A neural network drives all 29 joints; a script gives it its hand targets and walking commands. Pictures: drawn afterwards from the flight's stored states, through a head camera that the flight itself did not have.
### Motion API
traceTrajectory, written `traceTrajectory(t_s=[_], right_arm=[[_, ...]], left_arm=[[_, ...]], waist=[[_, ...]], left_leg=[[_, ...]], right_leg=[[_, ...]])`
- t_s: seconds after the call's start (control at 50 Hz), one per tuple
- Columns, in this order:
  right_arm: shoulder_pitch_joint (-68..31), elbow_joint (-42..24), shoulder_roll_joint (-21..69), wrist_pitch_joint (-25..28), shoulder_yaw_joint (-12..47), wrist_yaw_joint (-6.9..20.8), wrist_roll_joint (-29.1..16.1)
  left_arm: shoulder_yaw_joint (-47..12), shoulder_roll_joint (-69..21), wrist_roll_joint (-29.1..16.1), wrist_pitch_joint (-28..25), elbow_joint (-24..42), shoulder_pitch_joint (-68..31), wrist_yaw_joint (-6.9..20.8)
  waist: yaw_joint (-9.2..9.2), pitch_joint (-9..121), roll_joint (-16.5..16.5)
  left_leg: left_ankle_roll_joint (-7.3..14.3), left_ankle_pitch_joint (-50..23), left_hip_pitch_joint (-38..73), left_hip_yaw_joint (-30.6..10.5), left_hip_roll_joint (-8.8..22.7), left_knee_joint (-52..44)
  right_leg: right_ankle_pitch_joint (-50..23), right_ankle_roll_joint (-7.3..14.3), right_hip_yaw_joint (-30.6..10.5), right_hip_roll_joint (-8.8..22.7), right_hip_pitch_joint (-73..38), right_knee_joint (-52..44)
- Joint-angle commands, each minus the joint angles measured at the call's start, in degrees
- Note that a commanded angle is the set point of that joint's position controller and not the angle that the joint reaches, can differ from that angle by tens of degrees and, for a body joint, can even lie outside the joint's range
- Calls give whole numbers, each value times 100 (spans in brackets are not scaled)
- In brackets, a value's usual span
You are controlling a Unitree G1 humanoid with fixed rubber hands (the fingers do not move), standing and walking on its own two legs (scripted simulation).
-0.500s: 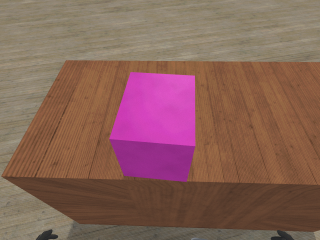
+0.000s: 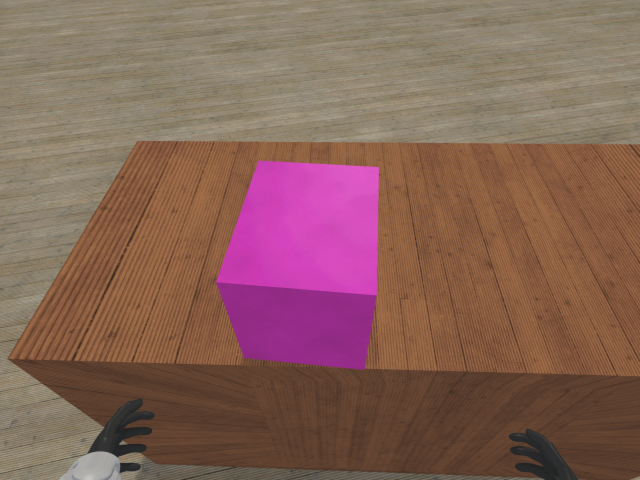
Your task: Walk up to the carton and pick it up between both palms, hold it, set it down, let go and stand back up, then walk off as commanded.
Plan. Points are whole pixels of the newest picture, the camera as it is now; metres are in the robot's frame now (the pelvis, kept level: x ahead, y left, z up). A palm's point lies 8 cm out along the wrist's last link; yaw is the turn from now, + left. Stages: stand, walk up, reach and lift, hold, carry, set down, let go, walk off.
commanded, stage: reach and lift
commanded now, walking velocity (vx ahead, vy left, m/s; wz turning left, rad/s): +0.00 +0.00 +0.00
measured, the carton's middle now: (310, 263) +0.41 +0.03 +0.02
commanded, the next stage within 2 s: none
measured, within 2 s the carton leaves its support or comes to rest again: neither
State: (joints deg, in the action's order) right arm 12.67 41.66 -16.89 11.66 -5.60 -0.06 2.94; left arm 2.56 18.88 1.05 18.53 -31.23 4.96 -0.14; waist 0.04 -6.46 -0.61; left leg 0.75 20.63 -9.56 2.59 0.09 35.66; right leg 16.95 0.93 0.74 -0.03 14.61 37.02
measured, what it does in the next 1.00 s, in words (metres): stands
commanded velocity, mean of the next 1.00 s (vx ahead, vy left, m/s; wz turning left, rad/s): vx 0.00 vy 0.00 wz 0.00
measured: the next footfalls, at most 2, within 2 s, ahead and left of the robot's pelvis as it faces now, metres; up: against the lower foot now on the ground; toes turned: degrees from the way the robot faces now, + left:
none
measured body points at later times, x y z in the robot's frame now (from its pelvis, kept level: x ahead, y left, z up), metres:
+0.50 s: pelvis +0.00 +0.00 +0.01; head -0.01 -0.01 +0.46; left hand +0.18 +0.27 -0.03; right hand +0.16 -0.23 -0.03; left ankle -0.01 +0.11 -0.72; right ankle +0.04 -0.11 -0.72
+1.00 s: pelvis +0.02 +0.02 +0.02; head +0.04 +0.02 +0.47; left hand +0.22 +0.27 +0.02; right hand +0.19 -0.17 +0.03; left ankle -0.01 +0.12 -0.72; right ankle +0.04 -0.10 -0.72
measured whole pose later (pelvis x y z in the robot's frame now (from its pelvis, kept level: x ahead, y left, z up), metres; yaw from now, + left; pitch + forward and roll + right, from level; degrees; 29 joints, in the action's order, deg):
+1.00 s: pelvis +0.02 +0.02 +0.02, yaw +0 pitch -4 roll -1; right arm 27.6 -3.4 -4.3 7.2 3.7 -8.1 -5.5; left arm 2.6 18.9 -9.0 -0.2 -6.1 18.5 4.0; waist 0.1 -6.5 -0.5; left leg 0.7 15.6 -4.1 2.6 -0.1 23.7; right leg 10.7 0.9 0.7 -0.2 7.7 22.4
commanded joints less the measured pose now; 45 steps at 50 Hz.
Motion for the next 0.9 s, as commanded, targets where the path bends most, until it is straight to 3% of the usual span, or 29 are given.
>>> traceTrajectory(t_s=[0.0, 0.1, 0.24, 0.3, 0.44, 0.6, 0.76, 0.88], right_arm=[[192, -1222, -299, -37, -173, -149, -116], [476, -1950, 40, -223, -112, -222, -116], [688, -2599, 65, -437, 17, -291, -193], [746, -2970, 183, -463, 130, -352, -241], [1097, -3703, 604, -539, 385, -511, -442], [1291, -4461, 1119, -573, 621, -721, -559], [1630, -4833, 1193, -410, 799, -862, -747], [1790, -5229, 1329, -209, 954, -873, -912]], left_arm=[[641, 930, 43, -244, 1381, 8, 21], [455, 880, -242, -497, 1627, 61, 58], [356, 697, -226, -860, 1814, 141, 114], [322, 676, -307, -1013, 1892, 251, 179], [401, 788, -681, -1349, 2223, 609, 338], [330, 973, -1272, -1702, 2776, 766, 390], [203, 819, -1457, -1910, 3300, 1347, 432], [10, 723, -1490, -2186, 3804, 1543, 458]], waist=[[24, 689, 635], [-7, 641, 592], [-88, 526, -188], [-69, 540, -174], [96, 589, 170], [256, 754, 487], [250, 1087, 238], [204, 1213, 64]], left_leg=[[56, -1035, -532, 336, 28, -1340], [109, -802, -562, 433, 86, -1679], [457, 221, -2261, 427, 572, -2453], [487, 207, -2517, 427, 583, -2474], [398, -151, -1731, 393, 404, -2329], [93, -1003, -289, 284, 87, -1861], [-78, -1996, 259, 34, 101, -1694], [-152, -2335, 365, -92, 118, -1661]], right_leg=[[-1611, -27, -7, -62, -1651, -1153], [-1255, -34, -73, -75, -1841, -1391], [-1360, -174, 20, -458, -3554, -888], [-1359, -207, -52, -450, -3726, -886], [-1013, -207, -242, -262, -3135, -1355], [-828, -71, -371, 90, -1747, -1928], [-1916, -7, -307, 118, -1767, -1934], [-2031, 90, -280, 90, -1859, -1971]])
